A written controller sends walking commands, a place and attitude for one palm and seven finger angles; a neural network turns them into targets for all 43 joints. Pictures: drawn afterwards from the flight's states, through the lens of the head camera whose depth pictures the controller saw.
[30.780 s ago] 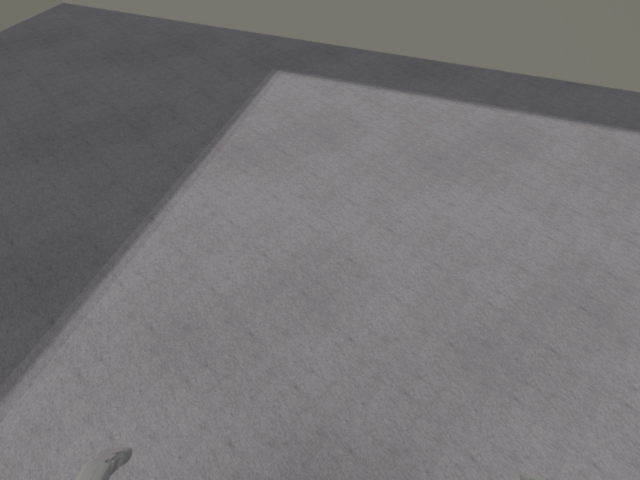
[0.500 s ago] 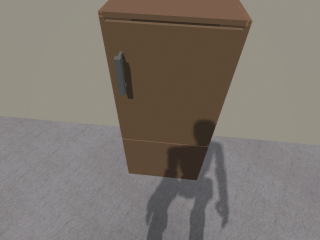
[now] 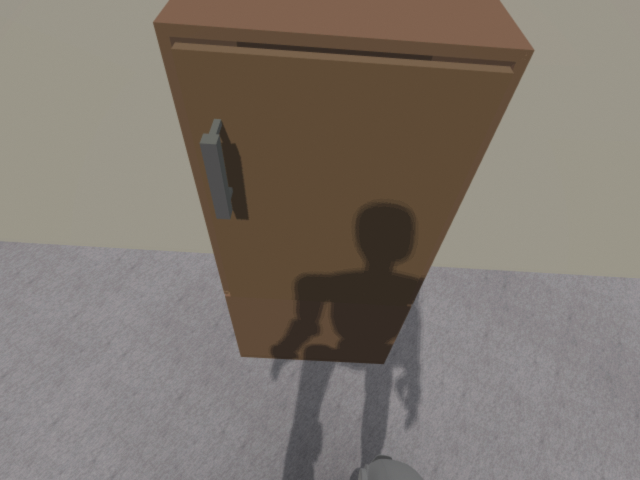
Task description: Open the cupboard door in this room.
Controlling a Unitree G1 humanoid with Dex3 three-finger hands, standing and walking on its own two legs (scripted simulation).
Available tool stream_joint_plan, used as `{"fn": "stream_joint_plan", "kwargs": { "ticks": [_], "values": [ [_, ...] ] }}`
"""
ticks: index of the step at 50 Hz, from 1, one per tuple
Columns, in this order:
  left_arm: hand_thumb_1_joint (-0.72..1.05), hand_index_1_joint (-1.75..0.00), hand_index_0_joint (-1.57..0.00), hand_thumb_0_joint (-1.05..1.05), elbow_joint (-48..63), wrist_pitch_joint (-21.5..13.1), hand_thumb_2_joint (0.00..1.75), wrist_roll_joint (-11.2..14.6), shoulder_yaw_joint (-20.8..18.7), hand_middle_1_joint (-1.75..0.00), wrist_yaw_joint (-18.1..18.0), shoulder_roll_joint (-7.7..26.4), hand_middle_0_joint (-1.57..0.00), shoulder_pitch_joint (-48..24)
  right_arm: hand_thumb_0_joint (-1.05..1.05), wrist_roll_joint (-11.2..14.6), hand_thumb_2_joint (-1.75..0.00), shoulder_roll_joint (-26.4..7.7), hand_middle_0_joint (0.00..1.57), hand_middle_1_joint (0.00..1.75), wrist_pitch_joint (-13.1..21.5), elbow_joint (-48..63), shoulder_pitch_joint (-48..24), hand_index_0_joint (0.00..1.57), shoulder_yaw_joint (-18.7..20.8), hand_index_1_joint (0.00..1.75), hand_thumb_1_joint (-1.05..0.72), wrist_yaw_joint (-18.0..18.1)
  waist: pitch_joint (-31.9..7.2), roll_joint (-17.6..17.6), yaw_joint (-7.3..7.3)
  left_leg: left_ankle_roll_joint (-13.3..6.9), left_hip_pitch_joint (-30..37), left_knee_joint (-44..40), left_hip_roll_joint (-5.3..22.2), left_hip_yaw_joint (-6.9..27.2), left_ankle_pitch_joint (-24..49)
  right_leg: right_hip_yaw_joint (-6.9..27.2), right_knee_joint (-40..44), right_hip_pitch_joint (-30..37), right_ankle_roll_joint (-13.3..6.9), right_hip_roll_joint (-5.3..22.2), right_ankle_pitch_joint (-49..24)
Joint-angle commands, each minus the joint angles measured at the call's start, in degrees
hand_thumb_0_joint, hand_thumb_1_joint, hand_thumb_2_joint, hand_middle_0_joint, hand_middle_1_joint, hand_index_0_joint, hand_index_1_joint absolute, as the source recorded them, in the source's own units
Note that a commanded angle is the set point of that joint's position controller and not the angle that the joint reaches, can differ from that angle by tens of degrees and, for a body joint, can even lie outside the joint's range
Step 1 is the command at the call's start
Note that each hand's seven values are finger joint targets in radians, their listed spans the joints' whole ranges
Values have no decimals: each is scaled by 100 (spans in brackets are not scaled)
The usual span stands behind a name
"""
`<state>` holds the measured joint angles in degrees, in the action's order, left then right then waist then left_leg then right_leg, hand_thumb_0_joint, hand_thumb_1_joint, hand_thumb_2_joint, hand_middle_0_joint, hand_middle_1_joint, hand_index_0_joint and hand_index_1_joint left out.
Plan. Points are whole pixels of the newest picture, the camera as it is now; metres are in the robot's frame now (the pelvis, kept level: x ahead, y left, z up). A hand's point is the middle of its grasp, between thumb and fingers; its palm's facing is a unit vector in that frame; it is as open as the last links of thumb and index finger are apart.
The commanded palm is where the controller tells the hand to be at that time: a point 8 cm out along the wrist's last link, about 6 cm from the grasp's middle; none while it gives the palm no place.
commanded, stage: come to a stop and stand still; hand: left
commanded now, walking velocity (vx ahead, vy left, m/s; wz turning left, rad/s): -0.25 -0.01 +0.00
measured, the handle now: (220, 171) +0.52 +0.17 +0.07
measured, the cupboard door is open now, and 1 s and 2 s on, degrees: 0 0 0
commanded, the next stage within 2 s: look again from close up in 1.20 s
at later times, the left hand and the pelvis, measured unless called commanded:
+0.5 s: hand out of the picture +0.05 +0.21 -0.18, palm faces +0.06 -0.98 -0.17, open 7.3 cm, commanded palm none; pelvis -0.02 +0.03 -0.01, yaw +1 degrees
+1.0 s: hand out of the picture -0.01 +0.16 -0.17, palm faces +0.02 -0.98 -0.22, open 7.2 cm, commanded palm none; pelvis -0.03 -0.01 +0.00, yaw +0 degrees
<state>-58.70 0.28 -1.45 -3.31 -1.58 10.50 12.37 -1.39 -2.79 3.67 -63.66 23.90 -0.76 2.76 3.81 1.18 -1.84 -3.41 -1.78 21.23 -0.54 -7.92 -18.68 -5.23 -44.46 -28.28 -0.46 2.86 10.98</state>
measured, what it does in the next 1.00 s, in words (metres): steps on the spot: right foot, then left foot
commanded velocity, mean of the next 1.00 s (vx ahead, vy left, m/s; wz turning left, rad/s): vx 0.01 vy -0.04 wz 0.00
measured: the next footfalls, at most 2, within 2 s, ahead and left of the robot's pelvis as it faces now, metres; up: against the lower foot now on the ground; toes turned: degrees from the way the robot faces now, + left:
right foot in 0.10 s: +0.15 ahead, -0.11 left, +0.00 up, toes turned -5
left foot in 0.40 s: +0.02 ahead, +0.12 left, +0.00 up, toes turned +2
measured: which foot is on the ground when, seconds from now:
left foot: down 0.00-0.10, up 0.12-0.38, down 0.40-1.00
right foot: up 0.00-0.08, down 0.10-0.40, up 0.42-0.82, down 0.84-1.00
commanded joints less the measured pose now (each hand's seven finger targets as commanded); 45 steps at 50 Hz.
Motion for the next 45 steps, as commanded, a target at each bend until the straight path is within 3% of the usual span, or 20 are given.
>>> {"fn": "stream_joint_plan", "kwargs": {
  "ticks": [1,3,4,5,6,9,17,18,19,20,21,24,26,31,36,39,41,42,43,45],
  "values": [
    [90,-30,-20,0,358,22,90,-22,29,-30,22,94,-20,420,0,59,-90,-1112,20,30,-135,92,426,20,377,30,-90,144,1,-896,187,-131,-145,555,1346,669,6016,-213,963,822,-103,-290,-326],
    [90,-30,-20,0,357,-21,90,-33,-51,-30,-3,295,-20,807,0,89,-90,-1136,20,30,-208,158,342,20,461,30,-90,133,-245,-572,429,-27,-304,1317,1211,716,5191,-74,1680,1566,-185,-130,-1332],
    [90,-30,-20,0,325,-86,90,-52,-124,-30,-49,622,-20,1038,0,121,-90,-999,20,30,-247,181,461,20,477,30,-90,110,-692,105,493,163,-1071,2455,778,520,3539,689,1547,2547,-508,658,-3943],
    [90,-30,-20,0,225,-138,90,-21,-198,-30,-91,903,-20,1382,0,182,-90,-804,20,30,-258,252,522,20,502,30,-90,61,-1346,732,531,400,-1965,3946,-127,216,-793,1922,1411,3486,-1318,1932,-6811],
    [90,-30,-20,0,250,-168,90,46,-180,-30,-136,900,-20,1291,0,213,-90,-816,20,30,-310,348,408,20,504,30,-90,90,-1515,512,450,333,-1948,4685,-89,852,-1818,1960,1683,3187,-1762,2454,-6798],
    [90,-30,-20,0,570,-48,90,36,-94,-30,-193,608,-20,150,0,124,-90,-660,20,30,-555,356,-39,20,493,30,-90,-13,-550,623,135,447,-2053,4900,277,1008,-1362,1370,2264,1456,-1442,1791,-3739],
    [90,-30,-20,0,877,166,90,-62,-215,-30,-131,784,-20,-273,0,39,-90,-638,20,30,-518,455,401,20,461,30,-90,-182,-575,672,-91,377,-765,1837,79,293,-386,1215,2743,175,-688,1016,1376],
    [90,-30,-20,0,885,209,90,-22,-199,-30,-105,755,-20,-367,0,43,-90,-688,20,30,-494,411,646,20,457,30,-90,-183,-476,603,-230,337,-348,979,59,296,-99,1080,2489,-156,-446,866,1911],
    [90,-30,-20,0,919,242,90,21,-150,-30,-66,504,-20,-266,0,9,-90,-966,20,30,-457,454,666,20,496,30,-90,-168,-374,-260,-211,192,-459,55,430,1099,-744,812,1734,-373,-174,422,2222],
    [90,-30,-20,0,1010,257,90,108,-76,-30,-40,147,-20,-262,0,-91,-90,-1434,20,30,-398,637,337,20,576,30,-90,-151,77,-1948,-205,-227,-1382,-1231,1707,2961,-2238,244,308,-643,172,-255,1890],
    [90,-30,-20,0,1064,247,90,78,-74,-30,-9,239,-20,-398,0,-100,-90,-1626,20,30,-389,962,-400,20,560,30,-90,-106,568,-1903,-27,-570,-2554,-1832,2277,3420,-2574,662,-371,-319,157,-95,1408],
    [90,-30,-20,0,610,231,90,-22,-145,-30,118,236,-20,329,0,-80,-90,-1393,20,30,-300,1085,-1216,20,449,30,-90,-61,297,-703,429,-415,-2465,-1400,1650,2245,-1467,843,-1615,154,179,-175,621],
    [90,-30,-20,0,455,161,90,-17,-82,-30,161,200,-20,476,0,-38,-90,-1391,20,30,-247,1005,-947,20,467,30,-90,-44,126,-379,302,-399,-1479,-1165,1413,1802,-762,618,-1342,-206,214,-177,528],
    [90,-30,-20,0,584,107,90,-19,-24,-30,177,249,-20,-57,0,-53,-90,-1409,20,30,-248,559,164,20,519,30,-90,14,4,-720,-267,-572,83,-979,1760,2098,560,512,-280,-524,237,-28,1085],
    [90,-30,-20,0,434,157,90,35,25,-30,168,139,-20,157,0,-63,-90,-1567,20,30,-284,447,82,20,544,30,-90,51,-293,-1014,-163,-570,-175,-617,1812,1926,2014,436,569,467,168,-66,1460],
    [90,-30,-20,0,113,112,90,71,28,-30,130,72,-20,774,0,-11,-90,-1548,20,30,-314,387,-195,20,520,30,-90,24,-567,-877,143,-289,-767,-199,1468,1543,1736,212,1864,1733,107,-198,467],
    [90,-30,-20,0,-31,19,90,43,7,-30,35,404,-20,970,0,79,-90,-1141,20,30,-317,335,-172,20,428,30,-90,-31,-487,94,216,191,-1860,495,836,982,660,996,2764,2887,-86,462,-204],
    [90,-30,-20,0,-96,-18,90,53,-9,-30,-6,648,-20,998,0,92,-90,-842,20,30,-338,411,-364,20,323,30,-90,-58,-273,891,241,416,-2192,815,384,489,-288,1613,2986,2656,-400,1169,-366],
    [90,-30,-20,0,-67,-39,90,69,20,-30,-14,707,-20,849,0,56,-90,-821,20,30,-371,443,-489,20,298,30,-90,-73,-126,758,225,441,-1942,1056,417,520,-601,1729,3130,2026,-683,1443,91],
    [90,-30,-20,0,-71,-94,90,77,55,-30,-30,538,-20,517,0,4,-90,-772,20,30,-412,257,-410,20,293,30,-90,-108,145,1059,117,420,-1610,1169,466,608,-88,1483,3118,1497,-689,986,164]
  ]
}}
